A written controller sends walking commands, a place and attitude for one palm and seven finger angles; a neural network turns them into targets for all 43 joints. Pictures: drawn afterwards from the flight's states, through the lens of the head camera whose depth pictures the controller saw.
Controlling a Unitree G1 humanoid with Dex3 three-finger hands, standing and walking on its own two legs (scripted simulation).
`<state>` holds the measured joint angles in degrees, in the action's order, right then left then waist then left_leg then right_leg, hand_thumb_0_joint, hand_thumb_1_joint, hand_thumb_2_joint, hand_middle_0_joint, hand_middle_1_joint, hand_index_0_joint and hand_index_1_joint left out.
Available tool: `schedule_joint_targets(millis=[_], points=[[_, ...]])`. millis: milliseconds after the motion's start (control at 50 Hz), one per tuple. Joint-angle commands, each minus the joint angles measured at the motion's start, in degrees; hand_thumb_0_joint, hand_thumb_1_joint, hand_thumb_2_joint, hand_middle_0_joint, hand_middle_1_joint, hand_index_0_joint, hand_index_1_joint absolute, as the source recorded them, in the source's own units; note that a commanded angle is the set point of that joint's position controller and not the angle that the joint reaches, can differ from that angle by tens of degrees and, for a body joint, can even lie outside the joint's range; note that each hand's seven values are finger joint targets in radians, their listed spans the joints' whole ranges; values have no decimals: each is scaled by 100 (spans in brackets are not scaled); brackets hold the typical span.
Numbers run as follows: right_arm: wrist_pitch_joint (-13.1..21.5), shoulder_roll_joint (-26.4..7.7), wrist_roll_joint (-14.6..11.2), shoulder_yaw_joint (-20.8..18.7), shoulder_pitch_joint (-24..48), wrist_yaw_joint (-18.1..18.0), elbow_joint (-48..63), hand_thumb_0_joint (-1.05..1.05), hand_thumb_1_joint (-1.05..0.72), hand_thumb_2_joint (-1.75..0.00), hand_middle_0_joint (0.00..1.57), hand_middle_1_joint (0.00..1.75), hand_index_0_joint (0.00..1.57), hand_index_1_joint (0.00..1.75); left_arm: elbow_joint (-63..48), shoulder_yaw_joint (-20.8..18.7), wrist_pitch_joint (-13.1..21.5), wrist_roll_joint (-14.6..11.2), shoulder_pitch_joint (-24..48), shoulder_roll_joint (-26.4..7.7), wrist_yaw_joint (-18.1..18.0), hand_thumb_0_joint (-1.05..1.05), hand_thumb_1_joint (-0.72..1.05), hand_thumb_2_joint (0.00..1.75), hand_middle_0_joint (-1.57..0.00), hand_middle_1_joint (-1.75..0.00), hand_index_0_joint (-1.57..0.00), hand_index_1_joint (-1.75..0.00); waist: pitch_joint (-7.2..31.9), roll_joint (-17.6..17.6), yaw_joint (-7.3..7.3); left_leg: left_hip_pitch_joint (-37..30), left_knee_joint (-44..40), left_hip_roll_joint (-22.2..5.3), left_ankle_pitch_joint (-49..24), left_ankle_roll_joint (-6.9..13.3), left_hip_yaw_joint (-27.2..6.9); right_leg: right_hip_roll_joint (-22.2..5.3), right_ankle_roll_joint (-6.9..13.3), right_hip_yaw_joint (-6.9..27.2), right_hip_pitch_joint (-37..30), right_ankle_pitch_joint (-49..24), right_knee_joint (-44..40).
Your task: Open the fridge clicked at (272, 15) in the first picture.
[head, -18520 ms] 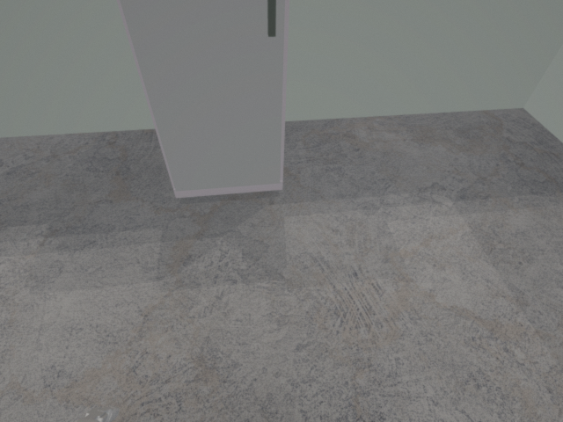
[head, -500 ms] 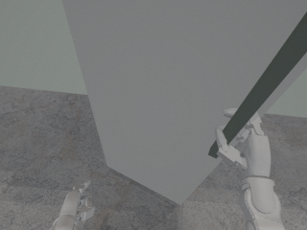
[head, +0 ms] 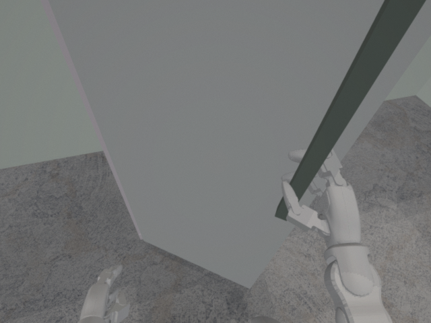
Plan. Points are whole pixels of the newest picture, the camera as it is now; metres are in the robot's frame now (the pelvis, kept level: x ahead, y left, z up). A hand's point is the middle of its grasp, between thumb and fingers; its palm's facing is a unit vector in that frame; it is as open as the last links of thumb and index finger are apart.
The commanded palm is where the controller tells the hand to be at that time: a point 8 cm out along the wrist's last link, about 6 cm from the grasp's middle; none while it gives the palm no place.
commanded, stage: walk backward, drawing the door open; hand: right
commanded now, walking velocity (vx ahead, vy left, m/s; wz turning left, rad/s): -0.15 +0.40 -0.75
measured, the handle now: (335, 113) +0.34 -0.09 +0.27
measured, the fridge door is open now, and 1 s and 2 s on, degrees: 40 70 67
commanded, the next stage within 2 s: stop walking and hold the door back in 0.80 s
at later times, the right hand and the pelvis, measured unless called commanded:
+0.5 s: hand (239, 264) +0.19 +0.00 +0.13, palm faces +0.37 +0.90 -0.21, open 7.3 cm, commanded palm +0.14 -0.03 +0.14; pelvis -0.04 +0.21 -0.01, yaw -24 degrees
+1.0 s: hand (156, 309) +0.12 +0.10 +0.13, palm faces +0.80 +0.55 -0.26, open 6.7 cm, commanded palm +0.07 +0.05 +0.13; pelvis +0.03 +0.42 -0.01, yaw -45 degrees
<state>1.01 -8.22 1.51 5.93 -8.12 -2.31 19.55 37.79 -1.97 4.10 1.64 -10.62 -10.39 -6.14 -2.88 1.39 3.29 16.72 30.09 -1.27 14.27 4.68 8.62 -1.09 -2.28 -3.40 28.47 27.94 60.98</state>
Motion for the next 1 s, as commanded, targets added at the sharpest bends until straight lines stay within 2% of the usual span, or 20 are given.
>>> schedule_joint_targets(millis=[0,60,80,100,120,220,300,360,380,400,440,540,580,620,720,800,820,860,900,980], points=[[782,-244,-36,-165,1162,-14,2030,0,-90,-90,45,140,45,140,-1208,31,496,86,471,-139,-99,0,90,90,-20,-30,-20,-30,1448,-1135,-194,-1214,-473,-1316,-3244,658,-416,-158,87,-362,-463,27,-1524],[846,-102,-84,247,1452,-39,2160,0,-90,-90,45,140,45,140,-1192,-90,578,21,-139,-345,-36,0,90,90,-20,-30,-20,-30,1800,-172,343,124,1339,-739,-2609,-106,48,-536,281,25,-2779,-2056,-4120],[944,-90,-91,253,1592,-17,2188,0,-90,-90,45,140,45,140,-1369,-224,604,122,-45,-660,17,0,90,90,-20,-30,-20,-30,1674,1008,313,2217,2697,-13,-78,-739,-28,-2215,1023,2490,-4159,-4638,-4406],[1084,-254,124,92,1690,-35,2087,0,-90,-90,45,140,45,140,-1386,-256,538,199,108,-808,127,0,90,90,-20,-30,-20,-30,1532,1001,125,2855,3899,-61,1677,-955,-845,-3366,1775,3786,-4281,-6329,-4249],[1101,-348,175,-16,1404,60,1939,0,-90,-90,45,140,45,140,-1370,-214,544,175,473,-747,182,0,90,90,-20,-30,-20,-30,1293,501,77,2749,4215,-235,1449,-699,-1395,-3279,1670,3920,-3367,-5886,-4090],[948,-27,-36,-66,1444,108,1870,0,-90,-90,45,140,45,140,-1045,-256,652,-70,610,-771,378,0,90,90,-20,-30,-20,-30,1096,822,-241,275,2064,-111,373,-716,-1074,-1661,705,1180,-1170,-2792,-3910],[913,-363,-70,-369,1731,9,2036,0,-90,-90,45,140,45,140,-1133,-208,552,-305,752,-602,427,0,90,90,-20,-30,-20,-30,1275,1116,-208,-1317,-311,324,82,-917,-209,-912,480,1009,-547,-733,-3655],[817,-1044,-80,-1115,1355,-155,2206,0,-90,-90,45,140,45,140,-1110,-156,469,-323,766,-216,335,0,90,90,-20,-30,-20,-30,1681,-1668,-402,-1032,-1261,-1644,-792,316,-1530,355,-7,-89,190,927,426],[763,-1117,-100,-1180,1136,-108,2120,0,-90,-90,45,140,45,140,-1120,-285,544,-269,881,-327,228,0,90,90,-20,-30,-20,-30,1764,-2391,-479,-860,-1069,-2041,-1287,781,-2105,163,89,235,281,1220,1571],[801,-959,-84,-1031,1285,-41,2288,0,-90,-90,45,140,45,140,-1173,-198,574,-188,1002,-205,177,0,90,90,-20,-30,-20,-30,1464,-1925,-427,-994,-726,-1973,-2059,963,-1810,-68,93,276,516,1066,1819],[897,-716,-125,-946,1231,-45,2239,0,-90,-90,45,140,45,140,-1181,-13,432,-85,987,-101,138,0,90,90,-20,-30,-20,-30,1435,-1198,-336,-1329,-267,-1603,-3102,755,-633,-227,0,-58,217,834,512],[916,-605,-210,-727,1643,-32,2430,0,-90,-90,45,140,45,140,-1208,-82,546,-53,269,-298,35,0,90,90,-20,-30,-20,-30,1717,-727,119,360,1340,-1002,-2010,198,-57,-428,160,-183,-2498,-1476,-3439],[1042,-584,-110,-662,1655,-9,2456,0,-90,-90,45,140,45,140,-1353,-234,563,73,406,-792,107,0,90,90,-20,-30,-20,-30,1674,1296,-88,2737,3601,-73,1942,-697,-678,-3358,1365,3986,-4107,-5639,-4341],[1150,-934,-22,-987,1648,54,2616,0,-90,-90,45,140,45,140,-1231,-251,521,64,550,-779,162,0,90,90,-20,-30,-20,-30,1437,967,-39,2554,3944,-217,1272,-762,-1510,-3001,1473,3808,-3183,-4210,-4301],[832,-676,-166,-1035,1372,12,2159,0,-90,-90,45,140,45,140,-1004,-265,534,-78,523,-738,246,0,90,90,-20,-30,-20,-30,1481,1312,-294,480,2004,-61,369,-755,-1021,-1701,685,1183,-1942,-3165,-3976],[765,-921,-285,-1384,1241,-115,1961,0,-90,-90,45,140,45,140,-1172,-188,516,-227,668,-678,267,0,90,90,-20,-30,-20,-30,1327,1496,-328,-1199,-17,380,414,-865,-268,-1230,564,1156,-756,-901,-4025],[766,-1093,-300,-1520,1259,-145,2022,0,-90,-90,45,140,45,140,-1155,-157,482,-261,605,-585,268,0,90,90,-20,-30,-20,-30,1389,890,-332,-1449,-702,220,171,-815,-261,-774,388,864,-571,-408,-3451],[721,-1826,-266,-2098,1228,-314,2193,0,-90,-90,45,140,45,140,-1156,-80,419,-261,705,-279,241,0,90,90,-20,-30,-20,-30,1380,-1235,-388,-929,-1484,-1499,-393,87,-1694,263,-91,-103,166,595,-284],[641,-1685,-299,-2131,915,-407,1162,0,-90,-90,45,140,45,140,-971,-151,492,-191,674,-460,102,0,90,90,-20,-30,-20,-30,1527,-1664,-404,-1116,-826,-2232,-2460,746,-2264,-29,-37,443,883,946,1776],[728,-1863,-333,-2328,2767,-656,-598,0,-90,-90,45,140,45,140,-785,72,255,-157,736,-527,-79,0,90,90,-20,-30,-20,-30,1501,-1030,-324,-1549,-434,-1979,-3995,280,-1235,-49,-45,409,612,35,1010]])
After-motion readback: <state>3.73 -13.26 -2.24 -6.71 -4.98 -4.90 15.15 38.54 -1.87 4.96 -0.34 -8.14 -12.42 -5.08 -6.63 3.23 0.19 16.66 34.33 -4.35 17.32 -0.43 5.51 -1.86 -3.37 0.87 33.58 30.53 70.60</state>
